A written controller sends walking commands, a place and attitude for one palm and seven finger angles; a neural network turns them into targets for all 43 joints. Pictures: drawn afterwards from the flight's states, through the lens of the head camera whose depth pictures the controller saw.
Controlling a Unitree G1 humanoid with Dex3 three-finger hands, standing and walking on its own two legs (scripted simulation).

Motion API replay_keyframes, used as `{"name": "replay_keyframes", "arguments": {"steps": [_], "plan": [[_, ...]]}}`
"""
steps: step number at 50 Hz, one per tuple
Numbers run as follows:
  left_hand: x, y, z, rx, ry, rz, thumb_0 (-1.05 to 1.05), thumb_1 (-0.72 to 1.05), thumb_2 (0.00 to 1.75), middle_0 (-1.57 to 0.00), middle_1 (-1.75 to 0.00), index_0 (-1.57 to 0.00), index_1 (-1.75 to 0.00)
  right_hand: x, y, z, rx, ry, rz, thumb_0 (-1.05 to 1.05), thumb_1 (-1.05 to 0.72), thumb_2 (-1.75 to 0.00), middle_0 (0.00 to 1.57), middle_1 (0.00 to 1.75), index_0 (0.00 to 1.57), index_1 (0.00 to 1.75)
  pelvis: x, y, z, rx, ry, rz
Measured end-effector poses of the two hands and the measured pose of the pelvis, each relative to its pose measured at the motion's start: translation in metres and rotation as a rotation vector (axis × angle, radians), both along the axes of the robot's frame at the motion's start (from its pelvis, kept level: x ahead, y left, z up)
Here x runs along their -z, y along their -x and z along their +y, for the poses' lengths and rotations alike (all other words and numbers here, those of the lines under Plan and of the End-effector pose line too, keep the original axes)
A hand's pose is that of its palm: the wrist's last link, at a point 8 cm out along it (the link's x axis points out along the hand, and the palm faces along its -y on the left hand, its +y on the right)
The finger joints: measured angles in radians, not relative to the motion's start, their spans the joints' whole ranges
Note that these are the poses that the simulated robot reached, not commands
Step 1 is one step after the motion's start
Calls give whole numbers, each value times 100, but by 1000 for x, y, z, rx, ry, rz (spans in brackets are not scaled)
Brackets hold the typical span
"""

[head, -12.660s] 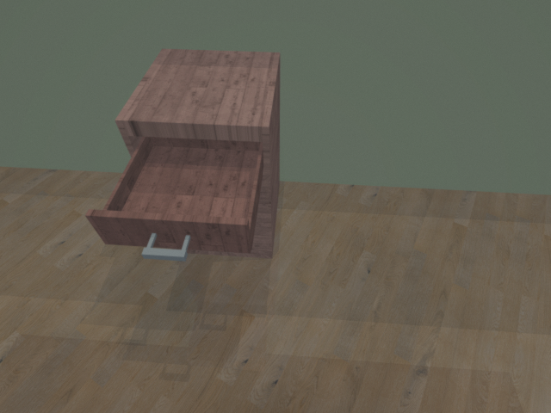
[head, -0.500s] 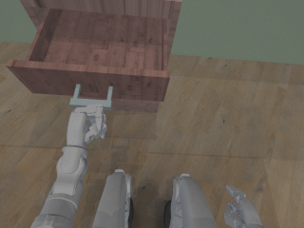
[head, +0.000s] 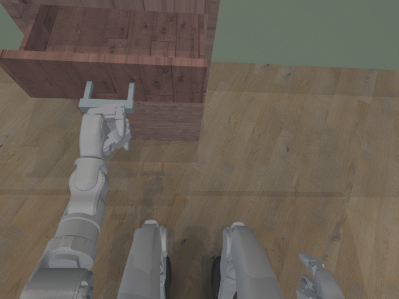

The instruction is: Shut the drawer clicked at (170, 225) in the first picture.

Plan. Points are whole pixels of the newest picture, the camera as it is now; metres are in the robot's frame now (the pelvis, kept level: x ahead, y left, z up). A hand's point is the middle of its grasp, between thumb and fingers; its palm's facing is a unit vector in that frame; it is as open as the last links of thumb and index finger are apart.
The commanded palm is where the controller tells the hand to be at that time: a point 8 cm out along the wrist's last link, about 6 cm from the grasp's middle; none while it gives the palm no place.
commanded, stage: push the drawer shut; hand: left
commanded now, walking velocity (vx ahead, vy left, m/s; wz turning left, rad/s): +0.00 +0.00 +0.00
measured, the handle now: (109, 97) +0.50 +0.19 +0.01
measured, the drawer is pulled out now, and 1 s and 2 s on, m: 0.14 0.02 0.00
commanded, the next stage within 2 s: pull the fist back off the drawer in 1.50 s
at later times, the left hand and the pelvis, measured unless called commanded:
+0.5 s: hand (128, 106) +0.48 +0.15 +0.01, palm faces +0.00 -1.00 -0.06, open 3.3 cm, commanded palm +0.48 +0.18 +0.01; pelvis +0.00 +0.00 -0.01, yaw -1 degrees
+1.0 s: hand (131, 80) +0.55 +0.15 +0.01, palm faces +0.02 -1.00 -0.05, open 3.2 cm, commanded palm +0.55 +0.17 +0.01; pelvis -0.01 +0.01 -0.02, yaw -3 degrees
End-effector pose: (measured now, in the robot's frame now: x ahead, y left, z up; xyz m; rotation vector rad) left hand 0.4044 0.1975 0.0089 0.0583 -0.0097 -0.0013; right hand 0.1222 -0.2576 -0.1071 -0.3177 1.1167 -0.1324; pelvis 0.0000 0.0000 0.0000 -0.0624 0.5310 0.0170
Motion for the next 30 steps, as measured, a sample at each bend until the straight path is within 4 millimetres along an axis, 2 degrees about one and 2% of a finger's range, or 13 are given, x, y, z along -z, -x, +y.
{"name": "replay_keyframes", "arguments": {"steps": [12, 30], "plan": [[-1, -28, 1, -3, -3, -7, 4, 89, 99, -140, -160, -140, -160, 3, 30, -8, 40, 14, 78, 1, -91, -90, 20, 30, 20, 30, 2, 1, -1, 8, 0, 10], [0, -70, 7, 0, 5, -13, 4, 83, 97, -140, -160, -140, -160, 8, 69, -3, 76, 32, 175, 0, -91, -90, 20, 30, 20, 30, 11, 6, 6, 15, 15, 29]]}}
